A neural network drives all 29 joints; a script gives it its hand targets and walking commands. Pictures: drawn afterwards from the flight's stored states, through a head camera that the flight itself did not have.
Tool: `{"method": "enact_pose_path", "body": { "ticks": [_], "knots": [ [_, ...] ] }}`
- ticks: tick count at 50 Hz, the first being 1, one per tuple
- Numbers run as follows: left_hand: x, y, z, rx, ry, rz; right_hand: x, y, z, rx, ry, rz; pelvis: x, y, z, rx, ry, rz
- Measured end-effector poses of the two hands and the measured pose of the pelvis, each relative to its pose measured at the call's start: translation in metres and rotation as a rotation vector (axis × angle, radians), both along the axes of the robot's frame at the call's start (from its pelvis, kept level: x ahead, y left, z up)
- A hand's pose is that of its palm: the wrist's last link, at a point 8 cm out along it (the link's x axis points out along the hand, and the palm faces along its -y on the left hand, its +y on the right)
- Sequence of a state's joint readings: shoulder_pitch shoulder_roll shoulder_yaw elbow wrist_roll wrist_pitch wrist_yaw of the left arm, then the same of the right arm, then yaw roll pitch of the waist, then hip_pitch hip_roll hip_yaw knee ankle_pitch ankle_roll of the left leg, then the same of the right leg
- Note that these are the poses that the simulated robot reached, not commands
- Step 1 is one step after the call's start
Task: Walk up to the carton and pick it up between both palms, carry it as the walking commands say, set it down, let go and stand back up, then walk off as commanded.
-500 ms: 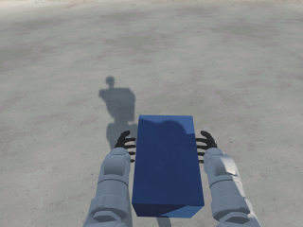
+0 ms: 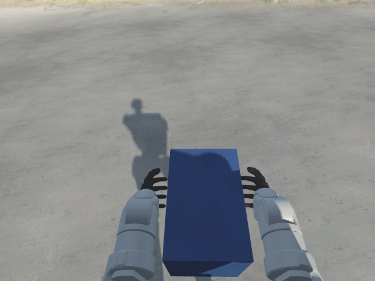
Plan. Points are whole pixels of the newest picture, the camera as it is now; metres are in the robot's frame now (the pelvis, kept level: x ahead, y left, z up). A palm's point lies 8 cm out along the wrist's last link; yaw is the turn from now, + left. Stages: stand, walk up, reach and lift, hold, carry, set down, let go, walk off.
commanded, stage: reach and lift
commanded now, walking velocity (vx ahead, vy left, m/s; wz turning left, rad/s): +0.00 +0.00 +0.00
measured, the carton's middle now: (203, 212) +0.31 +0.00 -0.03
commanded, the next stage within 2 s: hold in 0.08 s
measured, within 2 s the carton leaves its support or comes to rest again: neither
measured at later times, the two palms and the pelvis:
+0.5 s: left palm (147, 199) +0.29 +0.13 +0.05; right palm (263, 199) +0.29 -0.13 +0.06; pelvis -0.01 +0.00 +0.00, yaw +0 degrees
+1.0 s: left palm (183, 227) +0.22 +0.05 +0.07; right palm (321, 239) +0.19 -0.20 +0.07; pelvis -0.09 -0.06 -0.02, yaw -5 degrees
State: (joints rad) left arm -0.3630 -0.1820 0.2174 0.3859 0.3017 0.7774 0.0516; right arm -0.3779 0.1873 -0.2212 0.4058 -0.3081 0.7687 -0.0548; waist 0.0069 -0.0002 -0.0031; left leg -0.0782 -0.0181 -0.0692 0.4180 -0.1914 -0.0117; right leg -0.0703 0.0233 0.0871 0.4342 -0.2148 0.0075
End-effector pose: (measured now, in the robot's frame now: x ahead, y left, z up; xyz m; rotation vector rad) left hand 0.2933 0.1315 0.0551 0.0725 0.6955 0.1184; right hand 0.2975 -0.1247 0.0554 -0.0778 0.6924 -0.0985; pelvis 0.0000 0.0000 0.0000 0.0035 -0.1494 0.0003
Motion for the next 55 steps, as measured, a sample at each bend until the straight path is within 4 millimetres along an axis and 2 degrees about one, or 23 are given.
{"method": "enact_pose_path", "body": {
  "ticks": [22, 25, 29, 34, 40, 44, 47, 51, 55],
  "knots": [
    [-0.006, 0.000, 0.001, -0.004, -0.003, -0.007, -0.008, -0.001, 0.001, 0.002, -0.006, -0.007, -0.007, 0.002, -0.002, 0.000, -0.006, -0.002],
    [-0.004, -0.001, -0.001, 0.004, -0.008, -0.006, -0.005, -0.001, 0.001, -0.008, -0.014, -0.002, -0.007, 0.002, -0.005, 0.003, 0.052, -0.007],
    [-0.001, -0.011, -0.004, 0.017, -0.028, 0.019, -0.002, -0.007, -0.001, -0.025, -0.033, -0.018, -0.013, -0.005, -0.012, 0.014, 0.116, -0.038],
    [-0.002, -0.043, 0.001, 0.066, -0.056, 0.059, -0.009, -0.032, -0.001, 0.008, -0.061, -0.079, -0.025, -0.024, -0.019, -0.005, 0.165, -0.070],
    [-0.013, -0.081, 0.010, 0.004, -0.056, -0.020, -0.039, -0.071, 0.008, 0.047, -0.065, -0.201, -0.047, -0.039, -0.020, 0.019, 0.215, -0.055],
    [-0.030, -0.089, 0.012, -0.022, -0.058, -0.032, -0.065, -0.079, 0.019, 0.045, -0.076, -0.216, -0.063, -0.044, -0.022, 0.016, 0.240, -0.063],
    [-0.050, -0.087, 0.009, -0.051, -0.052, -0.015, -0.085, -0.078, 0.021, 0.023, -0.069, -0.192, -0.076, -0.049, -0.026, 0.017, 0.243, -0.064],
    [-0.086, -0.085, 0.013, -0.024, -0.005, 0.004, -0.112, -0.079, 0.019, 0.031, -0.014, -0.141, -0.092, -0.060, -0.019, -0.008, 0.234, -0.085],
    [-0.115, -0.095, 0.022, -0.014, -0.004, 0.019, -0.134, -0.089, 0.020, 0.025, -0.006, -0.116, -0.108, -0.077, -0.018, -0.018, 0.232, -0.092]
  ]
}}
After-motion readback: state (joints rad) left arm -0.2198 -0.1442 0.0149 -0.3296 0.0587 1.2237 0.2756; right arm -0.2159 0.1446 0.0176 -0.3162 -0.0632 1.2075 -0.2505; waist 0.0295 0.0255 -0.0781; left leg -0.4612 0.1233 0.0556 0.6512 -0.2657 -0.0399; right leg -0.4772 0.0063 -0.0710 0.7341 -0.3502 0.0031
